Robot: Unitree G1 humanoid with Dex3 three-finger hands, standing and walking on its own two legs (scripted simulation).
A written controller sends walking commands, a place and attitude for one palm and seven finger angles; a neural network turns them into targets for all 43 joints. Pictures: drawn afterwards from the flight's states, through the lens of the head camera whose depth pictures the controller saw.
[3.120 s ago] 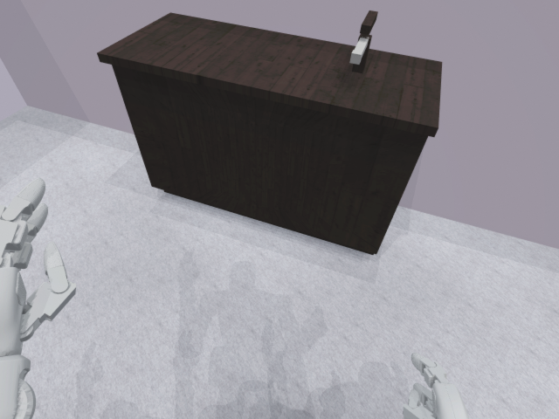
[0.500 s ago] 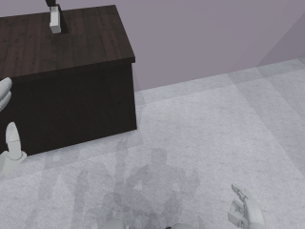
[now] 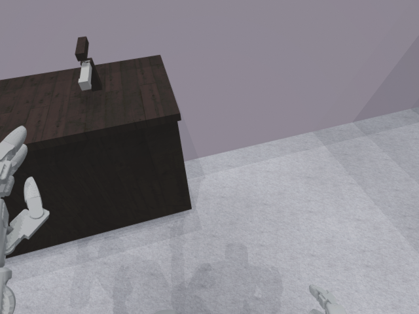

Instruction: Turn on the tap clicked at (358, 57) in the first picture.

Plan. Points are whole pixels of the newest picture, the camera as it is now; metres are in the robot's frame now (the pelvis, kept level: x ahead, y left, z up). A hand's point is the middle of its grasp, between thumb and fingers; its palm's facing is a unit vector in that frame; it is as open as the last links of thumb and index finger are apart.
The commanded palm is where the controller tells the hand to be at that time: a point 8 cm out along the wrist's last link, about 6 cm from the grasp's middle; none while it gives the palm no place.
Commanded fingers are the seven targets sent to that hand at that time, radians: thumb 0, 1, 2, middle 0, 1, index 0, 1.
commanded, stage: take the last steps up to it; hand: left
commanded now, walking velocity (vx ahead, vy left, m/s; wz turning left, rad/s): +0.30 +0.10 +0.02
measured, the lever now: (85, 83) +0.73 +0.42 +0.07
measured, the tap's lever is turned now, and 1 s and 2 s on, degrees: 0 0 0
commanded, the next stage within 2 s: come to a stop and stand still in 1.10 s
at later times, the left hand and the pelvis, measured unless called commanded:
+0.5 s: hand (61, 149) +0.33 +0.26 +0.19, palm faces +0.38 -0.81 -0.44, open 7.5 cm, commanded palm +0.27 +0.30 +0.18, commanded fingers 0.00 0.90 0.90 -0.20 -0.30 -0.20 -0.30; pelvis +0.10 +0.03 +0.00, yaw -2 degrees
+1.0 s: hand (89, 110) +0.44 +0.26 +0.18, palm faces +0.36 -0.82 -0.45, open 7.5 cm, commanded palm +0.39 +0.31 +0.18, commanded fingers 0.00 0.90 0.90 -0.20 -0.30 -0.20 -0.30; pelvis +0.23 +0.03 +0.00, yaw -1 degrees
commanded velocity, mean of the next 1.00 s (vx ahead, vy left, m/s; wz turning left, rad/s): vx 0.27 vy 0.09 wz -0.01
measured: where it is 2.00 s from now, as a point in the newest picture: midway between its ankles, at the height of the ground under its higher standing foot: outside the picture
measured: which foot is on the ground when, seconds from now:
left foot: up 0.00-0.26, down 0.28-0.64, up 0.66-1.00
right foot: down 0.00-0.28, up 0.30-0.60, down 0.62-1.00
